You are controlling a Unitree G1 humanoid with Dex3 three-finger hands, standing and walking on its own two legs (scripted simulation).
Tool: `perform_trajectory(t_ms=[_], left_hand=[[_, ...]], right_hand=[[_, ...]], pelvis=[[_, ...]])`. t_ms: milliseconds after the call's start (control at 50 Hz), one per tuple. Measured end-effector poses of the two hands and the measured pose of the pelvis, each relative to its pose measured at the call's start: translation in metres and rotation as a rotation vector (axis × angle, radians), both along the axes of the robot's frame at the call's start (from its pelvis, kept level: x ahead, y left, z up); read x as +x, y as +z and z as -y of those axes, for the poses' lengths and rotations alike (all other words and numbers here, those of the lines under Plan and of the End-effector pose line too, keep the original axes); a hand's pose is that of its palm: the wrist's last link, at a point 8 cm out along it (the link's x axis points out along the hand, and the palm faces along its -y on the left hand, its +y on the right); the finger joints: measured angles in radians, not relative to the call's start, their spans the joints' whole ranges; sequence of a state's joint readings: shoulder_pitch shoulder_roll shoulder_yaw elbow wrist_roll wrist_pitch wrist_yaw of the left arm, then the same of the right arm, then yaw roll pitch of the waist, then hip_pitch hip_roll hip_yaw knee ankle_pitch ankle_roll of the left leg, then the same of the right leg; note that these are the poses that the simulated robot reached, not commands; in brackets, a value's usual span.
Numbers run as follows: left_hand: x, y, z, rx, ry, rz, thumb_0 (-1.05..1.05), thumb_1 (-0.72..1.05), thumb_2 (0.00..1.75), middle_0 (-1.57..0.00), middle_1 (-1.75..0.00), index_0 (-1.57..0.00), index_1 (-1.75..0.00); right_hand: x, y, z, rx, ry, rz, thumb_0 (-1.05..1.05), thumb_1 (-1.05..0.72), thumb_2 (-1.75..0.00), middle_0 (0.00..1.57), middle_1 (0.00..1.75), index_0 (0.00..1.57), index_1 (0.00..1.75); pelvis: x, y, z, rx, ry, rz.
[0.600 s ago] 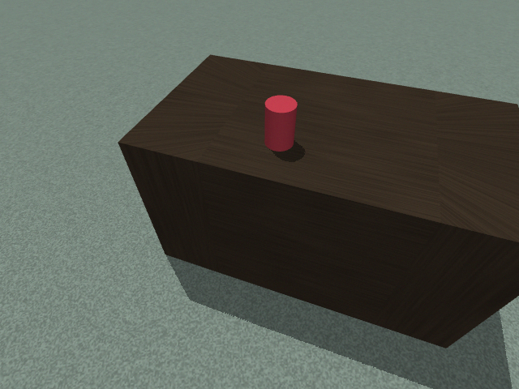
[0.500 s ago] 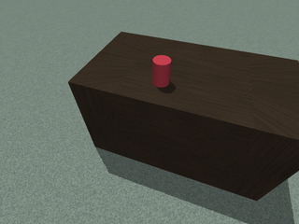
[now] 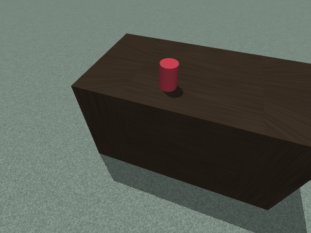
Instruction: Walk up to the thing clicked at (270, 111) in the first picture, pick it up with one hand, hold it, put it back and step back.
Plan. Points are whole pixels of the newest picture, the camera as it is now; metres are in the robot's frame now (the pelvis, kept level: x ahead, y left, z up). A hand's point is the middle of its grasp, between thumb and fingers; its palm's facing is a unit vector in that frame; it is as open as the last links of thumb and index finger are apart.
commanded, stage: stand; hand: left
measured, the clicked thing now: (168, 75) +0.81 -0.05 -0.07
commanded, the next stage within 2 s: walk up in 0.52 s
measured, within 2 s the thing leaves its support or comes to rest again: neither
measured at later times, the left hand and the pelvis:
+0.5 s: hand out of the picture +0.07 +0.25 -0.16, palm faces -0.02 -0.94 -0.34, open 7.4 cm; pelvis +0.00 +0.00 +0.00, yaw +0 degrees
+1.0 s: hand out of the picture +0.16 +0.19 -0.15, palm faces -0.16 -0.91 -0.39, open 7.4 cm; pelvis +0.09 -0.07 -0.02, yaw -11 degrees
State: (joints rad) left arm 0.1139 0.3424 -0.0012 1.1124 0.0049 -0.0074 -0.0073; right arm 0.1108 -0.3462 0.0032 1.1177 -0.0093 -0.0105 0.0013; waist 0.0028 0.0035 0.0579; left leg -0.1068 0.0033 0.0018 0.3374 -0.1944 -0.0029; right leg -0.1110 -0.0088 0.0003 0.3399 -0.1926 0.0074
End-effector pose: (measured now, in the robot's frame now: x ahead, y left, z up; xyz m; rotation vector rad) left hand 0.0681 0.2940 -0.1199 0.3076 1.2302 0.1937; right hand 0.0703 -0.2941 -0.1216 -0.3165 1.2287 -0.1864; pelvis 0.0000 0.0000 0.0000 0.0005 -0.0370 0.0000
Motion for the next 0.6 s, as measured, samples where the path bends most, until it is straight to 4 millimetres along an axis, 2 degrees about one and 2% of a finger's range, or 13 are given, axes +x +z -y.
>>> perform_trajectory(t_ms=[520, 600], left_hand=[[-0.002, 0.001, -0.001, 0.006, 0.001, -0.002, 0.0, 0.9, 0.9, -0.2, -0.3, -0.2, -0.3], [0.001, -0.001, -0.004, 0.002, -0.031, -0.015, 0.0, 0.9, 0.9, -0.2, -0.3, -0.2, -0.3]], right_hand=[[0.0, 0.001, 0.001, -0.002, 0.0, -0.001, 0.01, -0.91, -0.89, 0.2, 0.3, 0.21, 0.3], [-0.001, 0.003, 0.011, -0.005, -0.033, 0.071, 0.01, -0.91, -0.89, 0.21, 0.3, 0.21, 0.3]], pelvis=[[0.0, 0.0, 0.0, 0.0, 0.003, 0.001], [0.004, -0.005, 0.003, 0.012, -0.044, 0.0]])
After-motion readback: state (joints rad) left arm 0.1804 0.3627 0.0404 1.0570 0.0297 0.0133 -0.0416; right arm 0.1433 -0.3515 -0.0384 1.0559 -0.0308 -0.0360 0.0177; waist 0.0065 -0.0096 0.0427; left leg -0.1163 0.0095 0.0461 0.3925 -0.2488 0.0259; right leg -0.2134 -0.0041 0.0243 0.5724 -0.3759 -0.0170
